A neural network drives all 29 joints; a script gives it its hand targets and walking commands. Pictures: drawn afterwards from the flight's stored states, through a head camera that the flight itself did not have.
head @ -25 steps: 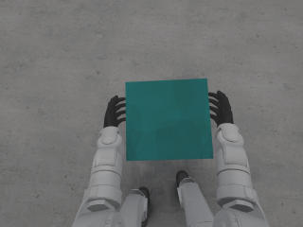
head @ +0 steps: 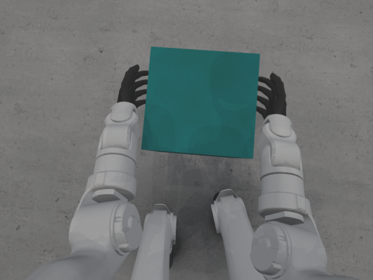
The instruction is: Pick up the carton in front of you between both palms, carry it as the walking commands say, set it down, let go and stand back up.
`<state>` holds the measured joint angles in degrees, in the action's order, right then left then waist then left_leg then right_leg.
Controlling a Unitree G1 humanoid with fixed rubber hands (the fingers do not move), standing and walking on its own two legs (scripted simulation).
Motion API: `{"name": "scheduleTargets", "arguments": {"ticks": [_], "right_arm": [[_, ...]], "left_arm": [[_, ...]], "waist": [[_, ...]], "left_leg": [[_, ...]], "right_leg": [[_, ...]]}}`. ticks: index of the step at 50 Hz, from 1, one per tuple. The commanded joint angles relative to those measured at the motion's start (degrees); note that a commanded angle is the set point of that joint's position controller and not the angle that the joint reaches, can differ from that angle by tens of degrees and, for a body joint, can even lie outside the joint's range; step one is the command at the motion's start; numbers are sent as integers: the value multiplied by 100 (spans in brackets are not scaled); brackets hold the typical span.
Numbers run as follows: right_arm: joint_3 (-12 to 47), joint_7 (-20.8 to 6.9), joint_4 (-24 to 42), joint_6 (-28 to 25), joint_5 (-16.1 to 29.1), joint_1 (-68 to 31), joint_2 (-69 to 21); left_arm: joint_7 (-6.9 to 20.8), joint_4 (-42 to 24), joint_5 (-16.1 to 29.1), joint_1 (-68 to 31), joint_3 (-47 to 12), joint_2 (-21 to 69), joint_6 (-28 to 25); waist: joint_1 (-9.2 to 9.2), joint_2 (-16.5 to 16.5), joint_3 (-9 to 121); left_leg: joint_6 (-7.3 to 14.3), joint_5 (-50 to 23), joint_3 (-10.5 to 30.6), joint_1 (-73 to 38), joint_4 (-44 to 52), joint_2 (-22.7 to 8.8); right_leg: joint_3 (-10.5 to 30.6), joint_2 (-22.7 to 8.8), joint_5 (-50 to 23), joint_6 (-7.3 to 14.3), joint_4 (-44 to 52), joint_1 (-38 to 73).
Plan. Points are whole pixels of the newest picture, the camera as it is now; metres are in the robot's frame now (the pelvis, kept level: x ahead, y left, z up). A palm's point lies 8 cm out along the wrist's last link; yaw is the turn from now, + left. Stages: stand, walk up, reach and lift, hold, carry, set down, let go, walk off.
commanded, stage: set down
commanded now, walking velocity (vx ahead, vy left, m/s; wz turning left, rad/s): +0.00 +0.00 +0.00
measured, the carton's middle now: (199, 113) +0.47 -0.06 -0.17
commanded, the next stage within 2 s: none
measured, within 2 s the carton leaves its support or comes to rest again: rests again in 1.38 s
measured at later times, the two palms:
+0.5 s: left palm (151, 108) +0.53 +0.07 -0.24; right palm (258, 126) +0.43 -0.21 -0.23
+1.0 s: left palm (159, 110) +0.56 +0.06 -0.35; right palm (251, 129) +0.45 -0.22 -0.33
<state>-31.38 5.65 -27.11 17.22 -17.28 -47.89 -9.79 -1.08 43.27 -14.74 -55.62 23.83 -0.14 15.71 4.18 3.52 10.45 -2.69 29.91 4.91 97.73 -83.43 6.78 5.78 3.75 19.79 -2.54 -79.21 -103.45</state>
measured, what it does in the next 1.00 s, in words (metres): lowers itself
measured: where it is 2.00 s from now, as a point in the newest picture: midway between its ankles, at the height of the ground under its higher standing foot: (197, 240)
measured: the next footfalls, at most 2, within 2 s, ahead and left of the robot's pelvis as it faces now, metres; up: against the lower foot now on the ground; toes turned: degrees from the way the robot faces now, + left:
none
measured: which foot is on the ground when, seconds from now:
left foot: down 0.00-1.00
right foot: down 0.00-1.00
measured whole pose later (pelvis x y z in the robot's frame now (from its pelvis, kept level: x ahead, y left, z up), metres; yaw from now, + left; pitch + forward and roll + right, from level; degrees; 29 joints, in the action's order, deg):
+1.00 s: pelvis -0.02 +0.02 -0.18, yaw -1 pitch +46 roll -4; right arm -37.1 6.4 -40.9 13.0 -6.2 -70.6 -0.8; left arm -6.3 68.5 -4.1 -90.4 -0.5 -16.4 13.1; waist 11.5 1.3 -10.4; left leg -2.1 37.2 4.7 129.0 -120.7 11.3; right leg 3.6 3.2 26.7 -6.8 -112.5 -132.0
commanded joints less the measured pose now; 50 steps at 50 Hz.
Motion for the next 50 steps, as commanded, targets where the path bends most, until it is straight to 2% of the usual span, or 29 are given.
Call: {"name": "scheduleTargets", "arguments": {"ticks": [1,11,24,30,39,41,44,46,50], "right_arm": [[3404,-1396,-657,-33,831,-3580,-4909],[3212,-1293,-622,-81,1050,-4358,-4509],[2311,-1385,-842,-206,1028,-5136,-3641],[2103,-1348,-822,-293,1152,-5497,-3237],[2133,-1153,-686,-476,1517,-6090,-2694],[2209,-1130,-502,-514,1699,-6268,-2926],[2101,-1176,-794,-502,1819,-6041,-2953],[1952,-1232,-1049,-486,1730,-5861,-2916],[1695,-1303,-1260,-511,1491,-5690,-2765]], "left_arm": [[1581,257,802,-3339,-2705,5119,-197],[1306,510,1019,-4057,-2838,4890,-206],[832,1065,1061,-4927,-2785,4215,-323],[694,1208,1231,-5343,-2970,3842,-384],[633,1342,1669,-5966,-3424,3279,-488],[636,1183,1727,-6183,-3509,3272,-513],[647,1237,1708,-6179,-3546,3316,-579],[665,1413,1611,-5965,-3435,3339,-592],[715,1733,1461,-5643,-3185,3346,-609]], "waist": [[215,-301,5453],[487,59,5755],[880,577,5409],[1045,721,5349],[1276,839,5386],[1228,996,5421],[1197,1268,5079],[1144,1276,4677],[1154,1187,4144]], "left_leg": [[205,-653,-781,-311,594,478],[159,-735,-787,-141,-230,510],[93,-939,-676,-123,-1098,476],[77,-1051,-655,-32,-1514,432],[88,-1188,-638,108,-2187,324],[98,-1218,-654,99,-2274,310],[110,-1481,-631,258,-2394,279],[134,-1492,-577,412,-2391,253],[171,-1467,-495,706,-2405,241]], "right_leg": [[-764,414,-1426,-134,57,4931],[-1048,421,-1478,-176,-873,3779],[-1297,284,-1328,-199,-1876,2139],[-1345,195,-1397,-224,-2280,1842],[-1361,73,-1709,-255,-2856,1880],[-1330,94,-1807,-239,-2896,1737],[-1254,122,-2057,-219,-3046,1560],[-1240,131,-1956,-216,-3093,1286],[-1252,134,-1771,-194,-3144,918]]}}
